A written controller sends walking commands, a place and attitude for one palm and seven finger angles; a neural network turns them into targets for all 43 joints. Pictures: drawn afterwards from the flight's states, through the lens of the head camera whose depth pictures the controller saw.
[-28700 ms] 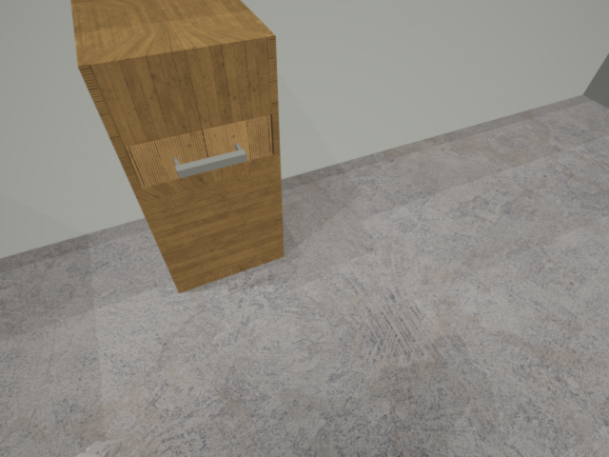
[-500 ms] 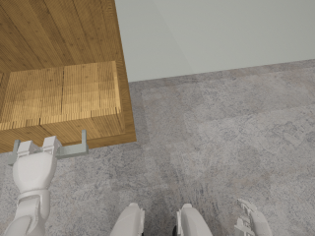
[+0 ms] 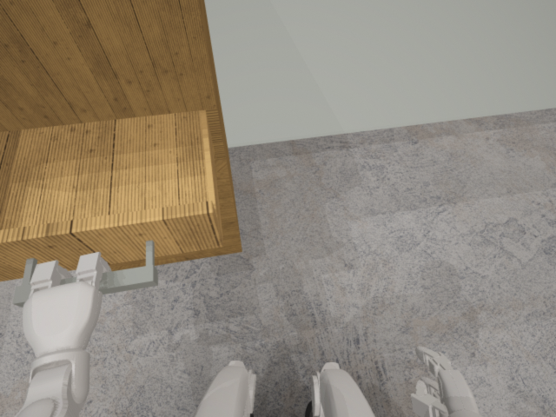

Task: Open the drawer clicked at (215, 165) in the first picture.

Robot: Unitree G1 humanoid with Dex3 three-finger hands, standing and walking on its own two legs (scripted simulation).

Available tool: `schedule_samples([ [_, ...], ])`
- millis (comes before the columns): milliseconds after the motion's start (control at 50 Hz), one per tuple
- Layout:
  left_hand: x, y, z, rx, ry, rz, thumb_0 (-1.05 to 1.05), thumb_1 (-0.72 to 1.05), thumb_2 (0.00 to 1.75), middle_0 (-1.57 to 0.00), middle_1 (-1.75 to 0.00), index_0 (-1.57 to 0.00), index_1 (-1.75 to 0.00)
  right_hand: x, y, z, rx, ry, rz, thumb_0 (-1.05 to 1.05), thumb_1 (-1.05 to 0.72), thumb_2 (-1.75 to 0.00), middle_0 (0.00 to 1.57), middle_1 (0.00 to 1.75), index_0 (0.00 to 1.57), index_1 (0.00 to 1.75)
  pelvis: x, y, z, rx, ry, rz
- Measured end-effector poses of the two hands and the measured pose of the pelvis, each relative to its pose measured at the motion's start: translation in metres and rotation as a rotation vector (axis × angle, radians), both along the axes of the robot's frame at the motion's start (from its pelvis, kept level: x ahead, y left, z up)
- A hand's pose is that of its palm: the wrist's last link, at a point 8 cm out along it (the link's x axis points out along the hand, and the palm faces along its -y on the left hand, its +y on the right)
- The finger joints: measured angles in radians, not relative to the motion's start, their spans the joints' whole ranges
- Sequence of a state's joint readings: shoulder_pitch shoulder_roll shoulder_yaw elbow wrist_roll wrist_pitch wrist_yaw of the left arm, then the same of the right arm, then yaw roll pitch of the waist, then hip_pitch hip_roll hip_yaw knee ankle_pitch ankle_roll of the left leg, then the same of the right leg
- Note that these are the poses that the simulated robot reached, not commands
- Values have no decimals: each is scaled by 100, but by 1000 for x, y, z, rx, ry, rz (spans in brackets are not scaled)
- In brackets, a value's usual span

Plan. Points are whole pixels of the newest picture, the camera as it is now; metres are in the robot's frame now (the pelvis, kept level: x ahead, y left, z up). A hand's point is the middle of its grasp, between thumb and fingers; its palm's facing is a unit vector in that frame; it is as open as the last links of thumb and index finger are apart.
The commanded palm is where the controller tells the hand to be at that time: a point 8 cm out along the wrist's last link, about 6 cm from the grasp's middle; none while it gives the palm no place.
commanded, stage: pull the drawer open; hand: left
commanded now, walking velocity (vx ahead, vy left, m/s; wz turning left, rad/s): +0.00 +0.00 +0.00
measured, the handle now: (90, 271) +0.31 +0.31 -0.05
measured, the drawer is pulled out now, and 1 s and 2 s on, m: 0.20 0.24 0.25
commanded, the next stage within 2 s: open the thumb to release the handle in 1.64 s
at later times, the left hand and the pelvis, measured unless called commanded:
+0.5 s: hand (83, 333) +0.23 +0.30 -0.07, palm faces -0.05 -0.01 -1.00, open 6.2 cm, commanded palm +0.19 +0.29 -0.02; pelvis +0.00 +0.00 +0.00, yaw +0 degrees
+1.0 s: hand (81, 346) +0.21 +0.29 -0.07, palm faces -0.05 -0.01 -1.00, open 6.2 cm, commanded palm +0.18 +0.28 -0.02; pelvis +0.00 +0.00 +0.00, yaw +0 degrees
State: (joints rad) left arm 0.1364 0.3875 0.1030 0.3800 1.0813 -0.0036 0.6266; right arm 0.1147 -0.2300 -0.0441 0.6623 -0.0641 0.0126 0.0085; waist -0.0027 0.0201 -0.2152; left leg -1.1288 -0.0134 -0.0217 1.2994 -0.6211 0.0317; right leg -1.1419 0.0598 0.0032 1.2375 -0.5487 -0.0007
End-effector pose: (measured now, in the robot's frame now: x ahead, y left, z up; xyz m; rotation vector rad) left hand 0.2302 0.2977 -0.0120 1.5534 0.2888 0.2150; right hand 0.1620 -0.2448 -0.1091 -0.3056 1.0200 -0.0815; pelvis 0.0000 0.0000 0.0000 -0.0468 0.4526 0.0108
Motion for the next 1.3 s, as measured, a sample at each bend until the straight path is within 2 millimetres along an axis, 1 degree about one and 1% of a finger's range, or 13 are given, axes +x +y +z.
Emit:
schedule_samples([
  [300, -16, -4, 0, 1, -3, 1, 2, 68, 77, -30, -126, -34, -132, 7, 1, 2, 0, -28, 17, 1, -90, -90, 20, 30, 20, 30, -1, -1, -1, 1, -8, 2],
  [860, -34, -9, 1, -1, 9, 6, 2, 68, 76, -29, -125, -34, -132, 14, 0, 2, 11, -55, 24, 1, -90, -90, 20, 30, 20, 30, -2, -4, -3, 6, -10, 0],
  [1300, -48, -13, 1, -1, 20, 10, 2, 68, 76, -29, -125, -34, -132, 25, 4, 3, 18, -84, 48, 1, -90, -90, 20, 30, 20, 30, -2, -6, -4, 8, -15, 2],
])
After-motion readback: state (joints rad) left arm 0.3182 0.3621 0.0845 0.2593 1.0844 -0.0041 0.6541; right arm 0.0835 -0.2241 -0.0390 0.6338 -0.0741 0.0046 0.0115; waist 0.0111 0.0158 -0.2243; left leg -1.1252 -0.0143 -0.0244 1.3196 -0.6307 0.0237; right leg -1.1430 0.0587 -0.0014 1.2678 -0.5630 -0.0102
